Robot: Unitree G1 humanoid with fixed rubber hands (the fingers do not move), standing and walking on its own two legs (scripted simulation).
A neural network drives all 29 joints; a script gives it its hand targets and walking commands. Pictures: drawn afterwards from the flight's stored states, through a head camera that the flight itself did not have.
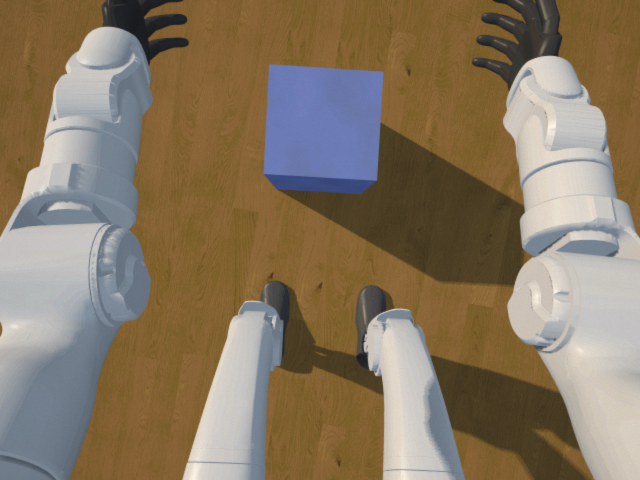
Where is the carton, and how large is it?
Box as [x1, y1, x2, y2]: [264, 64, 382, 193]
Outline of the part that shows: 269,64 264,174 276,188 351,193 362,192 376,180 382,72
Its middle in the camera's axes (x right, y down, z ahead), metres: +0.00 -0.22 +0.83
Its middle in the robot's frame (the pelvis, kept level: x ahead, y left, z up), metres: +0.56 +0.02 -0.53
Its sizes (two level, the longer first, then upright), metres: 0.210 0.200 0.250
